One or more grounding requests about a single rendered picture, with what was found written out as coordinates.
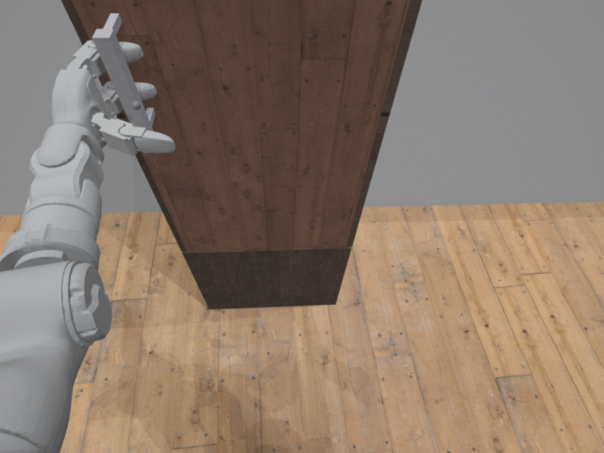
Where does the handle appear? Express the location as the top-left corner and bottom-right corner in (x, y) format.
(92, 13), (156, 131)

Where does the left robot forearm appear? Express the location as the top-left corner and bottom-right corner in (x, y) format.
(0, 124), (104, 272)

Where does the left robot upper arm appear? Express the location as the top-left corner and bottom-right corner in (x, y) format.
(0, 260), (112, 453)

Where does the robot left hand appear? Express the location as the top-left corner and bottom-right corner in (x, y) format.
(52, 41), (176, 156)

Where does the cupboard door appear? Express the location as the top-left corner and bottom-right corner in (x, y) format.
(72, 0), (411, 253)

